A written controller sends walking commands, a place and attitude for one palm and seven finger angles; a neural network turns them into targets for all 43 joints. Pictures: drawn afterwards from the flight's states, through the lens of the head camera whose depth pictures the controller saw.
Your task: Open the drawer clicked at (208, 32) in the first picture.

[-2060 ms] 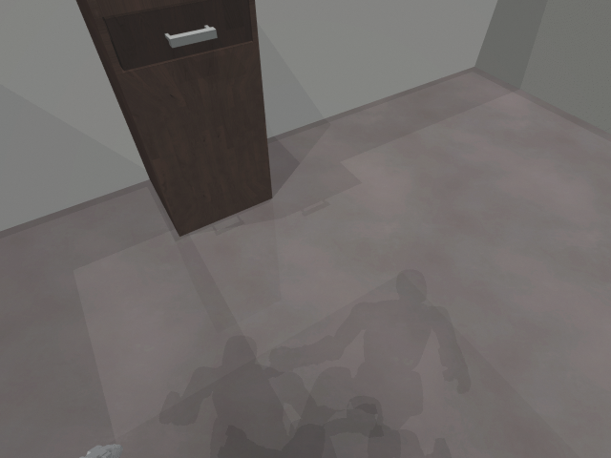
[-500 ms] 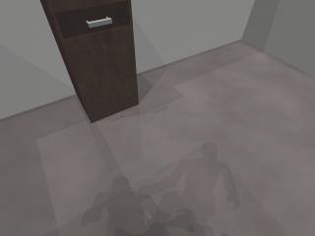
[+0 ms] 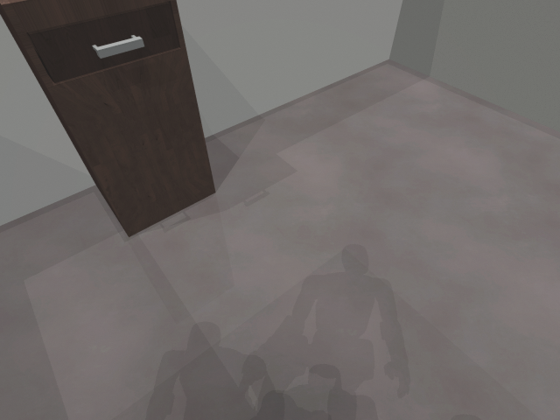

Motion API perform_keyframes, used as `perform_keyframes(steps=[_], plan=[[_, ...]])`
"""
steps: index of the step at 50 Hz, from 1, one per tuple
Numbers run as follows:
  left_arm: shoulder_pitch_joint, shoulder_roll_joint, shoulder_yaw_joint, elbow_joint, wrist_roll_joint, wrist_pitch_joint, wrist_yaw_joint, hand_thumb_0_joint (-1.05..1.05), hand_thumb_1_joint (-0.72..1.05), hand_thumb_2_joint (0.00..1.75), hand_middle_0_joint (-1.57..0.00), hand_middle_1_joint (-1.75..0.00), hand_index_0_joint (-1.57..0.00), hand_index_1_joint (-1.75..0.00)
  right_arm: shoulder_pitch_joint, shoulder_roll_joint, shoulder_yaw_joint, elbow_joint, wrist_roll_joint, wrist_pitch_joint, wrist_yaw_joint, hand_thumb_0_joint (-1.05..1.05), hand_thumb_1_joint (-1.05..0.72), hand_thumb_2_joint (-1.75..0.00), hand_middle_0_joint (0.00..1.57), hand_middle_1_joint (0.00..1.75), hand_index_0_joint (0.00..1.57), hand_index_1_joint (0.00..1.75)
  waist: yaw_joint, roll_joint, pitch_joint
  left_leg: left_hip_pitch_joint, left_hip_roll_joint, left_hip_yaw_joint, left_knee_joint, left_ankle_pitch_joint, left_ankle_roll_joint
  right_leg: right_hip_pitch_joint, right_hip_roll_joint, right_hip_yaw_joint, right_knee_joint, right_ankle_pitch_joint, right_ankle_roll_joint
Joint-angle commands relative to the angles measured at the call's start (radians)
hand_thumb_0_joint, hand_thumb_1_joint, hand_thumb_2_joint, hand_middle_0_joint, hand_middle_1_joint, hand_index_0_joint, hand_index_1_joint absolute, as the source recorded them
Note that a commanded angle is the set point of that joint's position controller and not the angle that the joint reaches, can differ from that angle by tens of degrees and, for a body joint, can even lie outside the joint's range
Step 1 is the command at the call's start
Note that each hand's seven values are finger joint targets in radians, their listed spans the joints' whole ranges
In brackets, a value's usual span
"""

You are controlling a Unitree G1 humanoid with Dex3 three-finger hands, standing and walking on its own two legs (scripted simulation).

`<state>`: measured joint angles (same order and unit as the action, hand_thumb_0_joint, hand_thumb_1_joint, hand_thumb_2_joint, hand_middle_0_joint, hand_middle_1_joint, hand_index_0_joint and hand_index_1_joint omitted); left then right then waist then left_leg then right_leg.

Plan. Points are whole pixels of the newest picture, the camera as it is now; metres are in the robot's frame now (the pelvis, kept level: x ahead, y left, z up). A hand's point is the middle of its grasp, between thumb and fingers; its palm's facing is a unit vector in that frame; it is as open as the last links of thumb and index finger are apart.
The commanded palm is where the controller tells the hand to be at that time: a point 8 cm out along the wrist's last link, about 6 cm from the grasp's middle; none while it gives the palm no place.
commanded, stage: walk to a spot facing it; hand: left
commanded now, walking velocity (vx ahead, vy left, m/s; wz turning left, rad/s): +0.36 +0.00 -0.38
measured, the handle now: (117, 44) +1.08 +0.59 +0.05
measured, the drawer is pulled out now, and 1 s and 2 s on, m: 0.00 0.00 0.00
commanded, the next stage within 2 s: turn to face it in 1.42 s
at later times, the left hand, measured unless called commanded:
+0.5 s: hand (153, 410) +0.17 +0.24 -0.18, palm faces -0.09 -0.98 -0.17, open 7.4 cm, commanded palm none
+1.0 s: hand (266, 219) +0.58 +0.08 -0.15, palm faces -0.41 -0.89 -0.20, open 7.4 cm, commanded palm none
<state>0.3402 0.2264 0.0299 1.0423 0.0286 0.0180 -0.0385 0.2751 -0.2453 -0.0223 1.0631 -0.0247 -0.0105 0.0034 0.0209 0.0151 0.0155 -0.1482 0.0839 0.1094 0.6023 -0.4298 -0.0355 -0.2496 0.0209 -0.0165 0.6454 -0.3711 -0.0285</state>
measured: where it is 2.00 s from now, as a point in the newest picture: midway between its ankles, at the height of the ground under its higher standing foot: (334, 301)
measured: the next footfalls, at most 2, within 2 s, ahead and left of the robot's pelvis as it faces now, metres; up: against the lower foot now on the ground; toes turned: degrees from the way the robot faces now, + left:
left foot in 0.40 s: +0.30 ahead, +0.14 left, +0.00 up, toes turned +0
right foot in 0.90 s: +0.44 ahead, -0.15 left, +0.00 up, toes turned -30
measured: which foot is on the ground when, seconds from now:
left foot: down 0.00-0.00, up 0.02-0.38, down 0.40-0.90, up 0.92-1.00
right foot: down 0.00-0.40, up 0.42-0.88, down 0.90-1.00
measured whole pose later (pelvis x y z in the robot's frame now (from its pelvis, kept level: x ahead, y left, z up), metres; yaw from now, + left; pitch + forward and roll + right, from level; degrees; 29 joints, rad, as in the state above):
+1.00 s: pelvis +0.40 -0.03 +0.00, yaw -23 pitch -1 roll -1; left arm 0.11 0.18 0.05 0.94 0.02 -0.05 -0.02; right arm 0.39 -0.17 -0.04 1.11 -0.02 -0.01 0.00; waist -0.05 0.02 0.09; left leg -0.32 0.14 0.12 1.21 -0.44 -0.03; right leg -0.34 -0.01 -0.13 0.62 -0.27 -0.06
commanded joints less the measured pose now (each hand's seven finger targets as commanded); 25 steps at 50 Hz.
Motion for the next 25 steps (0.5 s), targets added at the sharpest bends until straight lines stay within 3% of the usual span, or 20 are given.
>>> perform_keyframes(steps=[1,2,3,4,6,8,11,15,16,17,18,19,20,21,22,23,25], plan=[[0.318,0.223,0.061,0.02,-0.015,-0.07,0.04,0.0,0.9,0.9,-0.2,-0.3,-0.2,-0.3,-0.222,-0.102,-0.023,-0.164,0.008,-0.045,-0.007,0.0,-0.9,-0.9,0.2,0.3,0.2,0.3,0.145,-0.319,0.067,-0.603,-0.029,-0.018,0.506,-0.156,0.023,0.317,-0.373,0.653,-0.413,0.236,-0.19],[0.314,0.202,0.055,0.024,-0.012,-0.072,0.052,0.0,0.9,0.9,-0.2,-0.3,-0.2,-0.3,-0.264,-0.092,-0.026,-0.171,0.007,-0.05,-0.007,0.0,-0.9,-0.9,0.2,0.3,0.2,0.3,0.133,-0.21,0.095,-0.652,0.005,-0.076,0.582,-0.123,0.022,0.308,-0.39,0.658,-0.396,0.326,-0.241],[0.27,0.172,0.047,0.015,-0.006,-0.072,0.056,0.0,0.9,0.9,-0.2,-0.3,-0.2,-0.3,-0.249,-0.075,-0.026,-0.163,0.006,-0.05,-0.007,0.0,-0.9,-0.9,0.2,0.3,0.2,0.3,0.094,-0.111,0.105,-0.666,0.031,-0.094,0.603,-0.062,0.017,0.306,-0.374,0.586,-0.374,0.334,-0.253],[0.231,0.147,0.041,0.005,-0.002,-0.076,0.057,0.0,0.9,0.9,-0.2,-0.3,-0.2,-0.3,-0.225,-0.062,-0.027,-0.15,0.001,-0.049,-0.003,0.0,-0.9,-0.9,0.2,0.3,0.2,0.3,0.063,-0.08,0.089,-0.645,0.044,-0.091,0.582,-0.014,0.009,0.288,-0.341,0.502,-0.36,0.354,-0.232],[0.184,0.118,0.036,-0.004,0.0,-0.085,0.059,0.0,0.9,0.9,-0.2,-0.3,-0.2,-0.3,-0.187,-0.036,-0.032,-0.134,0.002,-0.036,0.004,0.0,-0.9,-0.9,0.2,0.3,0.2,0.3,0.021,-0.079,0.075,-0.581,0.044,-0.067,0.522,0.057,-0.009,0.216,-0.293,0.386,-0.381,0.382,-0.199],[0.172,0.102,0.034,0.001,0.0,-0.09,0.059,0.0,0.9,0.9,-0.2,-0.3,-0.2,-0.3,-0.179,-0.013,-0.036,-0.132,0.006,-0.026,0.012,0.0,-0.9,-0.9,0.2,0.3,0.2,0.3,0.005,-0.114,0.088,-0.539,0.033,-0.042,0.462,0.132,-0.015,0.164,-0.25,0.312,-0.407,0.398,-0.176],[0.174,0.091,0.034,0.014,-0.001,-0.093,0.064,0.0,0.9,0.9,-0.2,-0.3,-0.2,-0.3,-0.211,0.004,-0.037,-0.154,0.01,-0.028,0.022,0.0,-0.9,-0.9,0.2,0.3,0.2,0.3,0.004,-0.137,0.092,-0.509,0.023,-0.023,0.328,0.206,-0.009,0.164,-0.218,0.258,-0.416,0.428,-0.152],[0.153,0.1,0.044,0.022,0.0,-0.088,0.065,0.0,0.9,0.9,-0.2,-0.3,-0.2,-0.3,-0.239,0.013,-0.038,-0.174,0.016,-0.042,0.027,0.0,-0.9,-0.9,0.2,0.3,0.2,0.3,0.007,-0.17,0.109,-0.309,-0.009,-0.001,0.13,0.231,0.017,0.085,-0.205,0.229,-0.395,0.434,-0.118],[0.139,0.108,0.05,0.02,-0.001,-0.088,0.065,0.0,0.9,0.9,-0.2,-0.3,-0.2,-0.3,-0.201,0.003,-0.042,-0.166,0.015,-0.048,0.022,0.0,-0.9,-0.9,0.2,0.3,0.2,0.3,-0.016,-0.153,0.087,-0.233,-0.025,0.005,0.075,0.228,0.025,0.089,-0.203,0.223,-0.345,0.499,-0.114],[0.121,0.11,0.055,0.021,-0.003,-0.088,0.065,0.0,0.9,0.9,-0.2,-0.3,-0.2,-0.3,-0.102,-0.012,-0.049,-0.135,0.011,-0.054,0.012,0.0,-0.9,-0.9,0.2,0.3,0.2,0.3,-0.059,-0.131,0.027,-0.103,-0.049,0.022,-0.001,0.26,0.031,0.091,-0.173,0.189,-0.241,0.565,-0.096],[0.114,0.101,0.058,0.015,-0.007,-0.087,0.063,0.0,0.9,0.9,-0.2,-0.3,-0.2,-0.3,0.041,-0.047,-0.056,-0.09,0.007,-0.059,-0.002,0.0,-0.9,-0.9,0.2,0.3,0.2,0.3,-0.112,-0.091,-0.039,0.085,-0.041,-0.002,-0.054,0.274,0.042,0.039,-0.135,0.173,-0.064,0.59,-0.076],[0.155,0.052,0.056,0.005,-0.018,-0.084,0.054,0.0,0.9,0.9,-0.2,-0.3,-0.2,-0.3,0.179,-0.137,-0.078,-0.053,-0.007,-0.064,-0.017,0.0,-0.9,-0.9,0.2,0.3,0.2,0.3,-0.151,0.081,-0.16,0.324,0.126,-0.19,-0.093,0.213,0.089,-0.111,-0.062,0.117,0.19,0.388,-0.047],[0.191,-0.004,0.048,-0.018,-0.025,-0.084,0.041,0.0,0.9,0.9,-0.2,-0.3,-0.2,-0.3,0.269,-0.228,-0.095,-0.038,-0.013,-0.066,-0.019,0.0,-0.9,-0.9,0.2,0.3,0.2,0.3,-0.145,0.329,-0.233,0.419,0.406,-0.565,-0.247,0.175,0.192,-0.304,0.053,0.009,0.543,-0.18,-0.011],[0.132,0.012,0.042,-0.034,-0.016,-0.084,0.046,0.0,0.9,0.9,-0.2,-0.3,-0.2,-0.3,0.219,-0.202,-0.085,-0.041,-0.002,-0.058,-0.024,0.0,-0.9,-0.9,0.2,0.3,0.2,0.3,-0.137,0.257,-0.204,0.313,0.447,-0.644,-0.355,0.01,0.222,-0.359,0.009,0.079,0.698,-0.182,-0.021],[0.056,0.008,0.038,-0.049,-0.014,-0.079,0.04,0.0,0.9,0.9,-0.2,-0.3,-0.2,-0.3,0.121,-0.146,-0.076,-0.07,0.003,-0.056,-0.024,0.0,-0.9,-0.9,0.2,0.3,0.2,0.3,-0.108,0.161,-0.082,0.167,0.429,-0.581,-0.381,-0.075,0.232,-0.412,-0.058,0.063,0.756,-0.104,-0.022],[0.0,0.003,0.045,-0.054,-0.004,-0.073,0.029,0.0,0.9,0.9,-0.2,-0.3,-0.2,-0.3,0.06,-0.081,-0.061,-0.081,-0.003,-0.063,-0.023,0.0,-0.9,-0.9,0.2,0.3,0.2,0.3,-0.084,0.099,0.025,0.044,0.377,-0.471,-0.397,-0.056,0.211,-0.429,-0.101,0.058,0.742,-0.028,-0.015],[0.026,-0.022,0.049,-0.047,0.008,-0.048,0.015,0.0,0.9,0.9,-0.2,-0.3,-0.2,-0.3,0.018,-0.016,-0.041,-0.073,-0.005,-0.077,-0.025,0.0,-0.9,-0.9,0.2,0.3,0.2,0.3,-0.022,0.107,0.059,-0.095,0.295,-0.257,-0.402,0.067,0.16,-0.342,-0.131,0.041,0.658,0.041,-0.003]])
